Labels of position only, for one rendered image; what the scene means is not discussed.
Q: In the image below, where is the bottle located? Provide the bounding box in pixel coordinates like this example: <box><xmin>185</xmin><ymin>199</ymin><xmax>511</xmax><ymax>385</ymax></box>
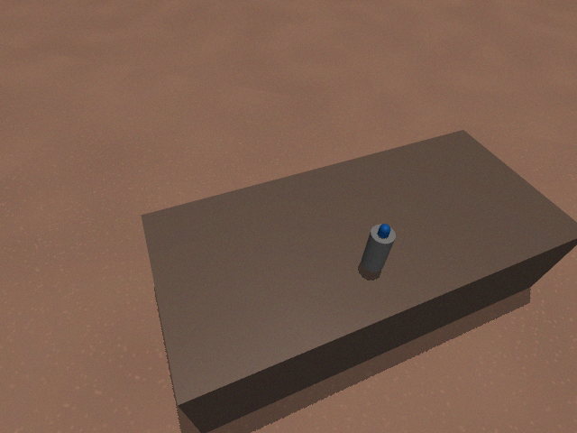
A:
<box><xmin>362</xmin><ymin>224</ymin><xmax>396</xmax><ymax>272</ymax></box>

